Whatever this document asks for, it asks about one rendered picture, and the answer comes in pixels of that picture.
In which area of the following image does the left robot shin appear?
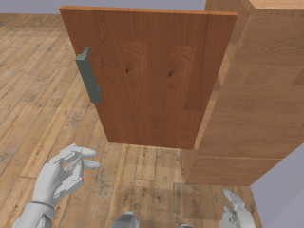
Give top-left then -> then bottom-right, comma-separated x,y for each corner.
124,211 -> 134,216

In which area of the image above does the cupboard door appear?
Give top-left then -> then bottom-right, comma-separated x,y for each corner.
59,5 -> 238,150

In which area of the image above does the robot left thigh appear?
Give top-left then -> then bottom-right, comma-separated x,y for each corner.
110,214 -> 140,228

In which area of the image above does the right robot hand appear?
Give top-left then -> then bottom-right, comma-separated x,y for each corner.
219,189 -> 256,228

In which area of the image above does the handle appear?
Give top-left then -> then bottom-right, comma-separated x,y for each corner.
75,47 -> 103,104

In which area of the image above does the left robot hand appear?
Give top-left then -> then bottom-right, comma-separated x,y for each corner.
31,143 -> 102,208

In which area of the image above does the left robot forearm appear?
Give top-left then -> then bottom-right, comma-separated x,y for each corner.
11,201 -> 56,228

